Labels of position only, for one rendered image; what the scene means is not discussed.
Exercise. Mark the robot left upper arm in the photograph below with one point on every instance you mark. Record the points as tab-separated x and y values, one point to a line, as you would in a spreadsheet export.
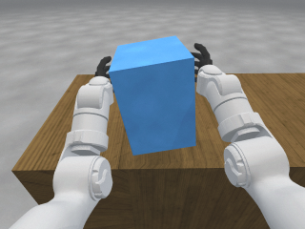
79	183

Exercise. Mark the carton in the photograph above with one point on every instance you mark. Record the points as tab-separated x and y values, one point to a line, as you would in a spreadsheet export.
154	86

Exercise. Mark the pedestal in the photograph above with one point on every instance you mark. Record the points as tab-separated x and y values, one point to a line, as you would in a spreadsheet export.
184	188

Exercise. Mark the robot left hand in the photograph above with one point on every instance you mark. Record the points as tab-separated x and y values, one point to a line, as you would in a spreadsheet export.
102	68

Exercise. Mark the robot right hand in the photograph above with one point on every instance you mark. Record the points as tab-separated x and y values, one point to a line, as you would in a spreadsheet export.
203	57

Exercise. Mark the right robot forearm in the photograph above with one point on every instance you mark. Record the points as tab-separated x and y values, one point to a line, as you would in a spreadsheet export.
235	117

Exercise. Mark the robot right upper arm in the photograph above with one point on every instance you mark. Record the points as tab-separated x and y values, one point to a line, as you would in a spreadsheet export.
260	166

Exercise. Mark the left robot forearm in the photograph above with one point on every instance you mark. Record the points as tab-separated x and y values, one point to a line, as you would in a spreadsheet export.
88	135

